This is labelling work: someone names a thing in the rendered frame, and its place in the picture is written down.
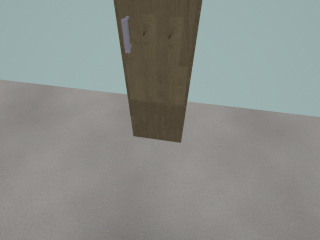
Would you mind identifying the cupboard door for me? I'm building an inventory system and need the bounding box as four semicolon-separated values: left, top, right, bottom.
117;0;197;105

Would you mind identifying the handle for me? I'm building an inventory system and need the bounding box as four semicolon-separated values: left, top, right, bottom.
121;16;132;54

